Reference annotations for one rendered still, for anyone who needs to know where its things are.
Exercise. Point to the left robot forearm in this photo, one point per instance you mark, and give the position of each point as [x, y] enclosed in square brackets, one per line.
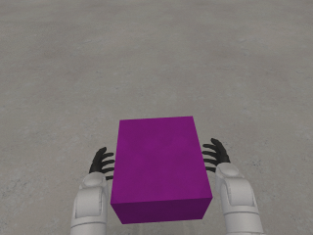
[90, 206]

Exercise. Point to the right robot forearm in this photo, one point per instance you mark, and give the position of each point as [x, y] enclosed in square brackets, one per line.
[238, 202]

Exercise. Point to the left robot hand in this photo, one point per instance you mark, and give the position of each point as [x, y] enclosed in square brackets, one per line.
[97, 163]

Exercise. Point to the right robot hand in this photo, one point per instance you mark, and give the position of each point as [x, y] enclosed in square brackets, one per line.
[220, 155]

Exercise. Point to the carton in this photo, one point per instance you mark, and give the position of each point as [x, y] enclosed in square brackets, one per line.
[159, 173]

